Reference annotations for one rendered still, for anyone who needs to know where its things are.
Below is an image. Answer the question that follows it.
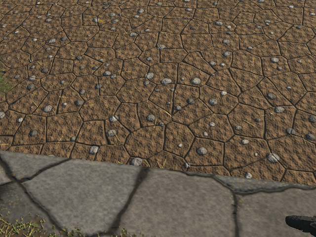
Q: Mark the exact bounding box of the robot right hand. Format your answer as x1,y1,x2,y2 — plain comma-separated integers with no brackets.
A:
285,215,316,237

